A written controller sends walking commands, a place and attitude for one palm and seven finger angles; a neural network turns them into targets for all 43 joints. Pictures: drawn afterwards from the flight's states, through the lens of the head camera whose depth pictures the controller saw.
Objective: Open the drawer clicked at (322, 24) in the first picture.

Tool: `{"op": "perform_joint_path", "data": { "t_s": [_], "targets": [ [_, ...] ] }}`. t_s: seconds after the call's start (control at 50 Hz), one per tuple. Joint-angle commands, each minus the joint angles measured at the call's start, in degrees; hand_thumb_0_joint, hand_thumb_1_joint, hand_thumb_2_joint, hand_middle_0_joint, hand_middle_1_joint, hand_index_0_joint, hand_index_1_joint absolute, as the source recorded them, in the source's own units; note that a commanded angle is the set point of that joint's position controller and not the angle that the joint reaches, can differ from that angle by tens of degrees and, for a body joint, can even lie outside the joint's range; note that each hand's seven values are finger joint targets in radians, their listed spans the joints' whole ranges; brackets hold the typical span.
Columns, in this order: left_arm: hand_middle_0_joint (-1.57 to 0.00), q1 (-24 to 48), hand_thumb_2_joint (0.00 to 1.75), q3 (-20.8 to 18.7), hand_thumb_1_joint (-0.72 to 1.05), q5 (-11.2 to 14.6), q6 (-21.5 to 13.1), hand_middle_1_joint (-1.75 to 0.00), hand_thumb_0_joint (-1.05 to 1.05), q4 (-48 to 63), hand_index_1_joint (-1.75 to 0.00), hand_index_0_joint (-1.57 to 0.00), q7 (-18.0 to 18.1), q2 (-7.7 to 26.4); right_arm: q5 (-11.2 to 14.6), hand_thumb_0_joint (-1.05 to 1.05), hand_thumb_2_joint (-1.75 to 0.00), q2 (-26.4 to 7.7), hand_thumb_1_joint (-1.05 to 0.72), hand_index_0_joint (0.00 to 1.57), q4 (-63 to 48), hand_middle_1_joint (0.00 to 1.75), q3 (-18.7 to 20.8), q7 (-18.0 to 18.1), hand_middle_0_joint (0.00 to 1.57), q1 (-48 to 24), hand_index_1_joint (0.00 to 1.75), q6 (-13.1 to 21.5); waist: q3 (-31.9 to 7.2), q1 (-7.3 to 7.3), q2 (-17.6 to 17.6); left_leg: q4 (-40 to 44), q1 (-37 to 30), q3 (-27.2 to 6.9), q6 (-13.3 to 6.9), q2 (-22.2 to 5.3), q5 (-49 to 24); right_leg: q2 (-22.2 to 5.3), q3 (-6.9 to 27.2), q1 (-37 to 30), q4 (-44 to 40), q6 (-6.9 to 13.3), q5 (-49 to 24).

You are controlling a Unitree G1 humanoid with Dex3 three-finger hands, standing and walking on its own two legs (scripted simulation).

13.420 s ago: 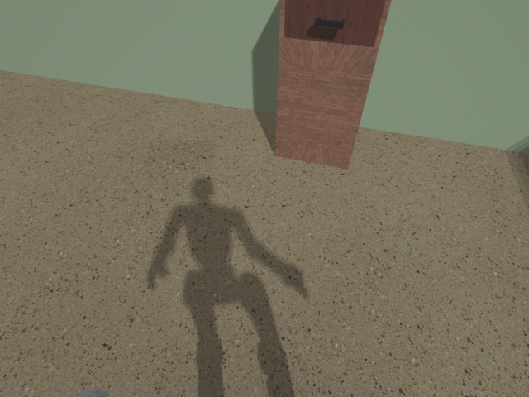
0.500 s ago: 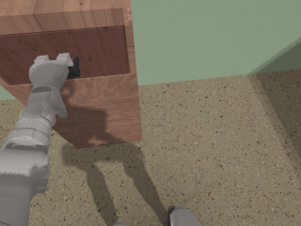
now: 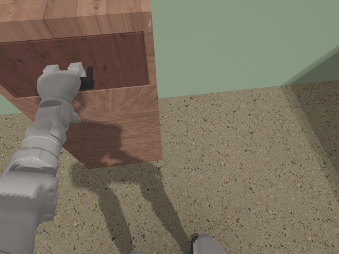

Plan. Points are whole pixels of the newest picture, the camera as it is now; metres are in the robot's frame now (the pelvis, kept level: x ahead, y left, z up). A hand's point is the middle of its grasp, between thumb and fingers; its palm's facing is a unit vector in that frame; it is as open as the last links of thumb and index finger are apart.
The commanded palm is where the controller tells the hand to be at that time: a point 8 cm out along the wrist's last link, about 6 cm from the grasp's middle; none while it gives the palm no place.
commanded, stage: close the thumb around the handle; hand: left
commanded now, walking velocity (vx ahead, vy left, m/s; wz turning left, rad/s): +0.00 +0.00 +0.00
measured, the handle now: (69, 78) +0.54 +0.23 +0.05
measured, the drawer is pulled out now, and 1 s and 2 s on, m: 0.00 0.02 0.07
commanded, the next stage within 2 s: pull the drawer open in 0.42 s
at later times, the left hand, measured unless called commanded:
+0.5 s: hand (69, 101) +0.49 +0.22 +0.03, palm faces -0.06 -0.01 -1.00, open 5.7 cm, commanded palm +0.46 +0.23 +0.08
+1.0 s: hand (69, 108) +0.46 +0.22 +0.03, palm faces -0.03 -0.03 -1.00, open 5.8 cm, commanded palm +0.42 +0.23 +0.08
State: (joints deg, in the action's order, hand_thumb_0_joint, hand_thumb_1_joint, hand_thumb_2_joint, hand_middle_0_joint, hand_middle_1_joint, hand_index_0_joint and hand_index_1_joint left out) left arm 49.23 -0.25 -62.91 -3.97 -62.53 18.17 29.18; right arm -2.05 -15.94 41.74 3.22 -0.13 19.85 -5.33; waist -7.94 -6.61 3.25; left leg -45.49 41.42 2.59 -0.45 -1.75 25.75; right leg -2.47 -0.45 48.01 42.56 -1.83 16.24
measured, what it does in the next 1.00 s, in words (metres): stands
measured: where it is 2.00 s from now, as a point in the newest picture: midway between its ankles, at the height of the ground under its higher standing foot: outside the picture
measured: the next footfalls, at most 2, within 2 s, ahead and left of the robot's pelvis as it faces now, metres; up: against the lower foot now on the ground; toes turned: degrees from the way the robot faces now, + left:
none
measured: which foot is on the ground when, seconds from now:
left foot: down 0.00-1.00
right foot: down 0.00-1.00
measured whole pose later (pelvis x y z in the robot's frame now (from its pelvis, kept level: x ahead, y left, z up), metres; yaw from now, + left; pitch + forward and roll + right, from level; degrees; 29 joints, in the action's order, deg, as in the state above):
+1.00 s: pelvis +0.02 +0.00 +0.01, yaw -1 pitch +19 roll +0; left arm 34.2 -0.1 -61.2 -1.7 -47.2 18.7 25.1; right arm -1.0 -15.4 40.1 4.2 -0.6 18.0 -6.1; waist -8.4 -3.5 3.5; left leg -39.8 33.8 3.7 -0.4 -2.0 24.9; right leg -1.8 0.6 41.5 38.3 -1.8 15.9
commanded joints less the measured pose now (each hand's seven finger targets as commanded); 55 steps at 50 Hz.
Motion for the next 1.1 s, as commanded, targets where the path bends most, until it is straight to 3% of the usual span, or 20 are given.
{"op": "perform_joint_path", "data": {
  "t_s": [0.0, 0.06, 0.14, 0.2, 0.3, 0.36, 0.4, 0.44, 0.5, 0.52, 0.62, 0.64, 0.7, 0.76, 0.8, 0.88, 0.92, 0.96, 1.02, 1.08],
  "targets": [
    [-0.36, 22.0, 0.66, -3.0, 0.34, 0.3, -0.2, -1.29, 0.0, 11.5, -1.29, -0.36, 2.2, 13.9, -0.1, 0.0, -0.9, -9.2, -0.9, 0.2, -2.6, 0.3, 3.6, 0.5, 0.2, 8.9, 0.3, 0.9, -27.2, 0.39, 2.1, 3.3, -12.7, -1.6, -0.6, 2.2, -34.9, 4.0, -1.8, -20.1, -0.9, 3.2, -21.6],
    [-0.37, 23.3, 0.73, -3.3, 0.51, 0.5, -0.4, -1.31, 0.0, 11.6, -1.31, -0.37, 2.5, 14.2, -0.2, 0.0, -0.9, -9.3, -0.9, 0.2, -2.4, 0.3, 3.6, 0.6, 0.2, 8.7, 0.3, 0.9, -25.9, -0.29, -0.6, 3.5, -11.3, -1.6, -0.9, 2.3, -33.4, 4.0, -1.7, -21.0, -1.3, 3.2, -21.9],
    [-0.39, 21.3, 0.83, -2.9, 0.73, 0.3, -0.1, -1.33, 0.0, 11.7, -1.33, -0.39, 2.7, 13.2, -0.2, 0.0, -0.9, -9.1, -0.9, 0.2, -2.4, 0.3, 3.7, 0.5, 0.2, 8.6, 0.3, 0.9, -26.6, 0.44, 0.4, 3.7, -12.1, -1.5, -0.8, 2.3, -34.3, 3.9, -1.7, -21.4, -1.2, 3.2, -22.3],
    [-0.4, 22.2, 0.9, -2.6, 0.9, 0.5, 0.4, -1.35, 0.0, 9.8, -1.35, -0.4, 2.8, 13.4, 0.0, 0.0, -0.9, -9.3, -0.9, 0.2, -2.0, 0.3, 3.5, 0.5, 0.2, 8.4, 0.3, 0.8, -23.0, -0.38, -1.3, 4.2, -9.8, -1.2, -0.9, 2.6, -30.0, 3.9, -1.8, -20.9, -1.9, 3.1, -20.9],
    [-0.4, 22.5, 0.9, -4.2, 0.9, 0.3, 0.3, -1.35, 0.0, 10.2, -1.35, -0.4, 2.5, 16.5, -0.1, 0.0, -0.9, -9.4, -0.9, 0.2, -2.3, 0.3, 3.3, 0.8, 0.2, 8.0, 0.3, 0.9, -25.7, 0.35, -0.4, 4.3, -9.4, -0.6, -1.2, 3.0, -29.1, 3.7, -1.2, -23.4, -1.5, 3.1, -22.1],
    [-0.4, 21.7, 0.9, -3.9, 0.9, 0.5, -0.5, -1.35, 0.0, 11.1, -1.35, -0.4, 2.1, 15.3, -0.1, 0.0, -0.9, -9.1, -0.9, 0.2, -2.8, 0.3, 3.5, 1.0, 0.2, 7.8, 0.3, 1.0, -26.3, 0.34, -1.2, 4.1, -9.7, -0.6, -1.2, 2.9, -31.1, 3.6, -1.1, -24.2, -1.5, 3.1, -23.9],
    [-0.4, 20.3, 0.9, -4.7, 0.9, 0.6, -0.7, -1.35, 0.0, 11.4, -1.35, -0.4, 2.0, 16.4, 0.0, 0.0, -0.9, -9.2, -0.9, 0.2, -2.8, 0.3, 3.4, 0.9, 0.2, 7.7, 0.3, 1.0, -25.9, 0.91, -0.2, 4.2, -9.7, -0.5, -1.2, 2.9, -30.7, 3.6, -1.0, -24.1, -1.3, 3.1, -23.6],
    [-0.4, 20.3, 0.9, -3.6, 0.9, 0.5, -0.9, -1.35, 0.0, 12.1, -1.35, -0.4, 2.1, 15.1, 0.0, 0.0, -0.9, -9.0, -0.9, 0.2, -3.0, 0.3, 3.5, 0.9, 0.2, 7.5, 0.3, 1.1, -26.1, 0.92, 0.8, 4.3, -10.1, -0.4, -1.0, 2.9, -30.6, 3.6, -1.1, -23.8, -1.5, 3.1, -23.2],
    [-0.4, 19.6, 0.9, -5.1, 0.9, 0.6, -0.9, -1.35, 0.0, 11.3, -1.35, -0.4, 2.3, 16.9, -0.1, 0.0, -0.9, -9.4, -0.9, 0.2, -2.6, 0.3, 3.5, 1.0, 0.2, 7.6, 0.3, 1.2, -25.9, 0.85, -1.4, 4.2, -8.6, -0.3, -1.3, 3.0, -29.7, 3.6, -0.8, -24.7, -1.4, 3.0, -24.0],
    [-0.4, 17.8, 0.9, -5.1, 0.9, 0.6, -0.9, -1.35, 0.0, 11.7, -1.35, -0.4, 2.2, 16.5, 0.0, 0.0, -0.9, -9.3, -0.9, 0.2, -2.9, 0.3, 3.5, 0.9, 0.2, 7.3, 0.3, 1.2, -26.4, 1.63, -0.5, 4.4, -8.7, -0.1, -1.2, 3.1, -29.7, 3.5, -0.8, -25.2, -1.4, 3.1, -23.8],
    [-0.4, 13.9, 0.9, -3.7, 0.9, 1.1, -0.8, -1.35, 0.0, 13.8, -1.35, -0.4, 2.2, 13.2, 0.2, 0.0, -0.9, -8.9, -0.9, 0.2, -3.5, 0.3, 3.8, 0.6, 0.2, 6.7, 0.3, 1.2, -26.2, 2.38, -0.2, 5.0, -10.5, 0.0, -1.1, 2.6, -32.0, 3.7, -1.1, -25.4, -1.8, 3.1, -24.4],
    [-0.4, 12.0, 0.9, -5.1, 0.9, 1.1, -0.6, -1.35, 0.0, 14.2, -1.35, -0.4, 2.3, 14.5, 0.3, 0.0, -0.9, -9.0, -0.9, 0.2, -3.5, 0.3, 3.8, 0.5, 0.2, 6.5, 0.3, 1.1, -26.2, 3.19, -0.8, 5.2, -10.4, -0.1, -1.1, 2.5, -32.9, 3.6, -1.2, -26.0, -1.6, 3.2, -24.6],
    [-0.4, 10.3, 0.9, -4.1, 0.9, 1.4, -0.2, -1.35, 0.0, 15.3, -1.35, -0.4, 2.2, 12.9, 0.5, 0.0, -0.9, -8.9, -0.9, 0.2, -3.8, 0.3, 3.9, 0.5, 0.2, 6.0, 0.3, 1.0, -25.0, 3.17, -1.3, 5.8, -10.8, 0.1, -1.1, 2.3, -33.5, 3.7, -1.2, -26.3, -2.2, 3.1, -25.4],
    [-0.4, 6.6, 0.9, -5.0, 0.9, 1.8, 0.3, -1.35, 0.0, 17.2, -1.35, -0.4, 2.1, 12.9, 0.5, 0.0, -0.9, -8.8, -0.9, 0.2, -4.2, 0.3, 4.0, 0.3, 0.2, 5.4, 0.3, 0.8, -26.9, 4.5, -1.5, 5.9, -11.2, 0.4, -1.3, 2.4, -36.3, 3.5, -0.8, -28.9, -2.1, 3.4, -27.7],
    [-0.4, 5.3, 0.9, -3.8, 0.9, 1.6, 0.9, -1.35, 0.0, 17.4, -1.35, -0.4, 2.0, 11.2, 0.7, 0.0, -0.9, -8.7, -0.9, 0.2, -4.3, 0.3, 4.0, 0.3, 0.2, 5.1, 0.3, 0.8, -23.7, 4.04, -2.0, 6.6, -11.8, 0.2, -1.1, 2.1, -36.4, 3.6, -1.4, -27.5, -2.6, 3.2, -26.9],
    [-0.4, -0.2, 0.9, -4.6, 0.9, 2.0, 1.7, -1.35, 0.0, 21.7, -1.35, -0.4, 2.2, 11.1, 0.8, 0.0, -0.9, -8.3, -0.9, 0.2, -5.3, 0.3, 4.1, 0.1, 0.2, 4.1, 0.3, 0.7, -25.3, 5.39, -2.0, 7.1, -13.0, 0.1, -1.3, 1.9, -40.6, 3.3, -1.1, -30.4, -2.6, 3.3, -30.2],
    [-0.4, -2.8, 0.9, -3.4, 0.9, 2.3, 2.4, -1.35, 0.0, 23.6, -1.35, -0.4, 2.0, 9.2, 1.2, 0.0, -0.9, -8.2, -0.9, 0.2, -6.2, 0.3, 4.0, 0.0, 0.2, 3.0, 0.3, 0.7, -23.5, 5.56, -1.8, 7.6, -13.4, 0.2, -1.1, 1.9, -40.4, 3.4, -1.4, -30.3, -3.1, 3.3, -29.8],
    [-0.4, -5.4, 0.9, -5.1, 0.9, 2.6, 2.9, -1.35, 0.0, 25.3, -1.35, -0.4, 2.0, 10.5, 1.2, 0.0, -0.9, -8.4, -0.9, 0.2, -6.5, 0.3, 4.0, 0.0, 0.2, 2.1, 0.3, 0.6, -23.9, 6.06, -3.6, 7.8, -13.4, 0.1, -1.3, 1.8, -41.3, 3.3, -1.2, -31.7, -3.3, 3.5, -30.4],
    [-0.4, -6.3, 0.9, -3.6, 0.9, 2.2, 3.9, -1.35, 0.0, 26.7, -1.35, -0.4, 2.1, 8.8, 1.5, 0.0, -0.9, -8.1, -0.9, 0.2, -7.1, 0.3, 3.8, 0.3, 0.2, 1.0, 0.3, 0.6, -21.4, 5.63, -3.3, 8.4, -14.5, 0.3, -1.0, 1.9, -39.3, 3.5, -1.8, -30.8, -3.9, 3.2, -29.1],
    [-0.4, -9.9, 0.9, -4.4, 0.9, 2.1, 4.7, -1.35, 0.0, 29.9, -1.35, -0.4, 2.3, 9.0, 1.5, 0.0, -0.9, -7.7, -0.9, 0.2, -8.0, 0.3, 3.7, 0.3, 0.2, 0.1, 0.3, 0.7, -22.9, 6.97, -0.8, 8.5, -16.1, 0.2, -0.9, 2.0, -42.7, 3.3, -1.8, -32.3, -3.5, 3.5, -30.4]
  ]
}}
